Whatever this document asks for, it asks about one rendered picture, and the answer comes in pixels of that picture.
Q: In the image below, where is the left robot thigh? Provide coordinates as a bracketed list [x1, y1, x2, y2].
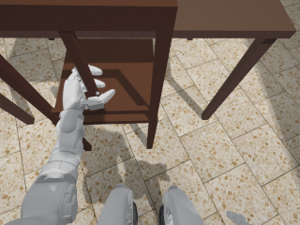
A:
[97, 187, 133, 225]

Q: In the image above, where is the left robot upper arm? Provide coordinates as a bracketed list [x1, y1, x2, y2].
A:
[4, 182, 78, 225]

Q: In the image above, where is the robot right hand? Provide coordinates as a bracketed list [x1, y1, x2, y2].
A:
[226, 211, 253, 225]

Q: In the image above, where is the left robot shin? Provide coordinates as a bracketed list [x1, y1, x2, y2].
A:
[116, 184, 133, 225]

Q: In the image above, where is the table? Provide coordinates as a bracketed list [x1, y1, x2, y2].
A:
[0, 0, 297, 125]

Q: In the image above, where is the robot left hand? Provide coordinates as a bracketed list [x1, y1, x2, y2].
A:
[62, 65, 115, 113]

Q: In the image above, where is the left robot forearm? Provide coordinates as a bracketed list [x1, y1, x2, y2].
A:
[21, 109, 85, 218]

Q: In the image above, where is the chair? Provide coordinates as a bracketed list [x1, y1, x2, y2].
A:
[0, 0, 178, 152]

